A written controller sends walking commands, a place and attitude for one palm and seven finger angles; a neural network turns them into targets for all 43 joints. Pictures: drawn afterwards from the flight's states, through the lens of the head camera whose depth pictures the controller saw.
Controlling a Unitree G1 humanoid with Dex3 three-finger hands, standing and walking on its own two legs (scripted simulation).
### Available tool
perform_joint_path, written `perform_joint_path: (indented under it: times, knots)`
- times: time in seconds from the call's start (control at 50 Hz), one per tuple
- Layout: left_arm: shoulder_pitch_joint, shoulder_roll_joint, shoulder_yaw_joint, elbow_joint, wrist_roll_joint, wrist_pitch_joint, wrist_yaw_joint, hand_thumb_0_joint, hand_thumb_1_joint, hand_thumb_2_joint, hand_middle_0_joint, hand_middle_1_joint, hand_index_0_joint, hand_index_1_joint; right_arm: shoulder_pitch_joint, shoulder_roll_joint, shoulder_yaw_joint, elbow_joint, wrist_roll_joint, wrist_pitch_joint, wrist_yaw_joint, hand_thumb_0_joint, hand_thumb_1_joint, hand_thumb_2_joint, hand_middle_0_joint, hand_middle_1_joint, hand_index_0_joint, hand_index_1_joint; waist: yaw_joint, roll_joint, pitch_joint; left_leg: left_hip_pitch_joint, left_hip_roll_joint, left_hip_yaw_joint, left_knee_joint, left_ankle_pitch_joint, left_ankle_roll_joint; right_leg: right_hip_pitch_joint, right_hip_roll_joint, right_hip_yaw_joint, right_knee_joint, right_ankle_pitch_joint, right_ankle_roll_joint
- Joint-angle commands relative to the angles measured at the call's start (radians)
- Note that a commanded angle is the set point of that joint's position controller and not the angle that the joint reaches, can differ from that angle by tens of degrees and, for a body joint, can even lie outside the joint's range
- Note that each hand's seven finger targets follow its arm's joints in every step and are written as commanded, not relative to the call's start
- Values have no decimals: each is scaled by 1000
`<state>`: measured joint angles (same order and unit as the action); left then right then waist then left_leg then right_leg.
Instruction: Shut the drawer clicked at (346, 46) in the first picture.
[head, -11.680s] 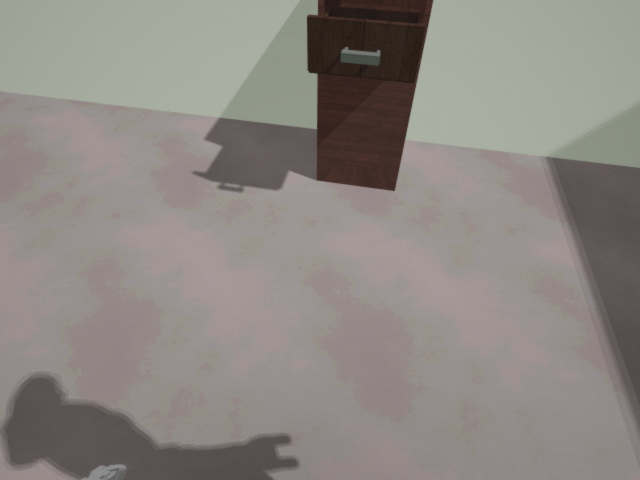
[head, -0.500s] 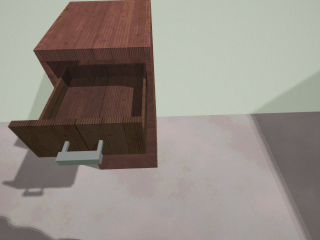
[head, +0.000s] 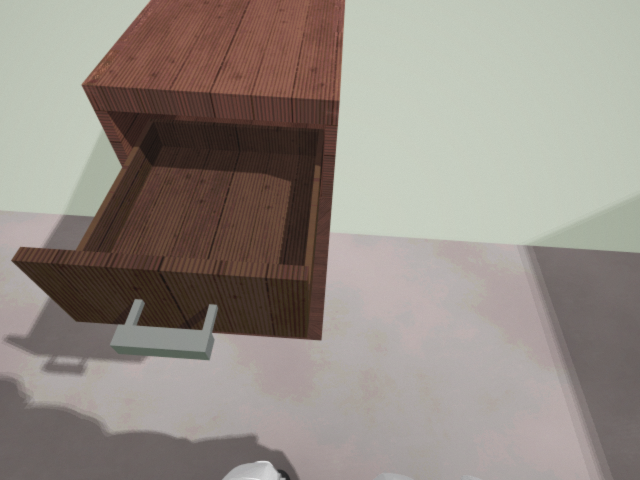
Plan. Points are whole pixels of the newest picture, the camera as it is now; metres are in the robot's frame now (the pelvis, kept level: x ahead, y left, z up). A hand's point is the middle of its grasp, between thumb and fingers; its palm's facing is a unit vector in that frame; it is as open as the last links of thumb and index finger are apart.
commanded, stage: come to a stop and stand still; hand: left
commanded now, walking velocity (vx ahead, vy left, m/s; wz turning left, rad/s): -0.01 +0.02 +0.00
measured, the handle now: (169, 325) +0.28 +0.22 +0.01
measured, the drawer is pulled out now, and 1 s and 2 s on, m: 0.29 0.29 0.29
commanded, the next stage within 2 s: look again from close up in 1.30 s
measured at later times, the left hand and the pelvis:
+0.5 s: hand out of the picture +0.04 +0.16 -0.15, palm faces +0.01 -0.97 -0.25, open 7.4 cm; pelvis -0.02 -0.03 +0.01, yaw +1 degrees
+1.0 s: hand out of the picture +0.01 +0.12 -0.16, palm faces +0.02 -0.99 -0.15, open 7.4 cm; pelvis +0.03 -0.04 +0.02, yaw +0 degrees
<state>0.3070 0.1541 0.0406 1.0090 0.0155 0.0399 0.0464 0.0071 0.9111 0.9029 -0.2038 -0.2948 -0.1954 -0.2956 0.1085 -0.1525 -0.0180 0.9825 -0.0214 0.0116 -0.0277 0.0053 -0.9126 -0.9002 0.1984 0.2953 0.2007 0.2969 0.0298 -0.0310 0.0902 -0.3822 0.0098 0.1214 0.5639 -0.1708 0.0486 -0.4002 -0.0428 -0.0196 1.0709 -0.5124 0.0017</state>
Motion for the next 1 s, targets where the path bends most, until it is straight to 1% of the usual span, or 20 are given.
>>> perform_joint_path:
  times: [0.0, 0.04, 0.06, 0.08, 0.1, 0.12, 0.14, 0.16, 0.18, 0.2, 0.22, 0.24, 0.26, 0.28, 0.3, 0.34, 0.42, 0.48, 0.74, 0.98]
  knots:
    - [150, 13, 5, -29, 13, -4, -10, 0, 900, 900, -200, -300, -200, -300, 31, -160, -50, -54, -7, 3, 3, 0, -900, -900, 200, 300, 200, 300, -4, 151, -119, -24, 269, -272, -279, -74, 139, 112, -3, -40, -168, 10, -2]
    - [163, 13, 5, -33, 15, -13, -12, 0, 900, 900, -200, -300, -200, -300, 46, -157, -59, -50, -8, 9, 8, 0, -900, -900, 200, 300, 200, 300, 1, 143, -129, -22, 238, -264, -260, -182, 107, 164, 9, -61, -333, 70, -6]
    - [206, 74, -10, -28, 8, -28, 10, 0, 900, 900, -200, -300, -200, -300, -12, -196, -75, -90, 13, 0, 2, 0, -900, -900, 200, 300, 200, 300, 56, -41, -130, 77, 155, -94, -16, -1, 3, 130, -19, 20, -674, 225, -17]
    - [84, 156, 2, -117, 23, -41, 14, 0, 900, 900, -200, -300, -200, -300, 36, -80, -53, -148, 17, 7, 31, 0, -900, -900, 200, 300, 200, 300, -8, -210, -95, -94, 17, -46, 179, -219, -42, 82, -177, 307, -770, 80, -87]
    - [2, 223, 5, -168, 23, -58, 8, 0, 900, 900, -200, -300, -200, -300, 36, -72, -44, -166, -4, 19, 44, 0, -900, -900, 200, 300, 200, 300, -32, -86, -91, -76, 7, -72, 291, -247, -63, 30, -286, 358, -789, 155, -161]
    - [-14, 230, 8, -186, 24, -69, 9, 0, 900, 900, -200, -300, -200, -300, 55, -67, -47, -169, -1, 20, 51, 0, -900, -900, 200, 300, 200, 300, -52, 11, -139, -29, -10, -64, 350, -230, -62, 43, -255, 308, -743, 272, -184]
    - [-38, 217, 18, -186, 21, -81, 15, 0, 900, 900, -200, -300, -200, -300, 68, -67, -46, -170, 3, 14, 49, 0, -900, -900, 200, 300, 200, 300, -62, -99, -133, -82, -7, -83, 362, -231, -49, 120, -217, 269, -671, 499, -184]
    - [-54, 201, 18, -186, 20, -82, 18, 0, 900, 900, -200, -300, -200, -300, 82, -76, -45, -178, 8, 8, 42, 0, -900, -900, 200, 300, 200, 300, -62, -206, -120, -81, 5, -86, 322, -250, -40, 149, -219, 225, -631, 624, -189]
    - [-60, 191, 16, -190, 20, -76, 18, 0, 900, 900, -200, -300, -200, -300, 98, -78, -43, -175, 11, 5, 35, 0, -900, -900, 200, 300, 200, 300, -64, -221, -112, -26, 8, -79, 223, -238, -39, 136, -205, 185, -598, 648, -178]
    - [-74, 185, 16, -197, 19, -69, 16, 0, 900, 900, -200, -300, -200, -300, 141, -71, -38, -155, 10, 1, 33, 0, -900, -900, 200, 300, 200, 300, -79, -167, -93, 57, -1, -54, 75, -149, -37, 114, -167, 123, -552, 611, -144]
    - [-65, 174, 10, -191, 10, -60, 12, 0, 900, 900, -200, -300, -200, -300, 176, -81, -33, -130, 9, -6, 32, 0, -900, -900, 200, 300, 200, 300, -78, -71, -80, 152, 6, -73, -23, -40, -30, 55, -126, 101, -514, 480, -99]
    - [-41, 146, 5, -185, 3, -48, 10, 0, 900, 900, -200, -300, -200, -300, 179, -114, -32, -121, 3, -13, 31, 0, -900, -900, 200, 300, 200, 300, -58, 78, -46, 165, 91, -177, -83, 31, 4, -7, -52, 63, -488, 263, -56]
    - [-10, 126, 0, -183, 2, -40, 8, 0, 900, 900, -200, -300, -200, -300, 163, -142, -31, -128, -4, -13, 28, 0, -900, -900, 200, 300, 200, 300, -32, 155, -4, 72, 165, -268, -158, -17, 48, 23, 1, 20, -498, 103, -29]
    - [-15, 131, 0, -171, 4, -32, 7, 0, 900, 900, -200, -300, -200, -300, 148, -145, -29, -125, -6, -12, 27, 0, -900, -900, 200, 300, 200, 300, -30, 204, 20, -23, 175, -347, -251, -185, 67, 81, 22, -8, -477, 44, -24]
    - [-7, 129, -3, -164, 9, -32, 3, 0, 900, 900, -200, -300, -200, -300, 136, -149, -27, -119, -6, -14, 24, 0, -900, -900, 200, 300, 200, 300, -15, 173, 32, -67, 180, -368, -283, -268, 77, 118, 25, -7, -489, 61, -27]
    - [11, 128, -6, -137, 6, -36, -7, 0, 900, 900, -200, -300, -200, -300, 117, -155, -23, -111, -5, -13, 22, 0, -900, -900, 200, 300, 200, 300, -5, 88, 33, -88, 135, -311, -290, -401, 47, 151, 9, 16, -564, 100, -36]
    - [-4, 144, -8, -123, 4, -48, -14, 0, 900, 900, -200, -300, -200, -300, 171, -131, -15, -71, -4, -11, 22, 0, -900, -900, 200, 300, 200, 300, -36, -8, -17, 38, 63, -191, -191, -272, 1, 83, -47, 99, -707, 0, -54]
    - [-15, 150, -12, -109, -1, -55, -15, 0, 900, 900, -200, -300, -200, -300, 214, -114, -5, -32, -4, -14, 22, 0, -900, -900, 200, 300, 200, 300, -51, -14, -38, 96, 54, -163, -157, -201, -10, 53, -66, 121, -741, -10, -62]
    - [65, 103, -35, 33, -6, -73, -10, 0, 900, 900, -200, -300, -200, -300, 230, -90, 16, 100, 12, -38, 8, 0, -900, -900, 200, 300, 200, 300, -33, 25, -36, 163, 82, -153, -169, 11, -15, 153, -58, 88, -725, 290, -44]
    - [91, 80, -35, 77, -1, -73, -4, 0, 900, 900, -200, -300, -200, -300, 204, -84, 16, 133, 15, -44, -2, 0, -900, -900, 200, 300, 200, 300, -32, 25, -33, 209, 94, -147, -173, 100, -9, 187, -58, 69, -714, 399, -31]
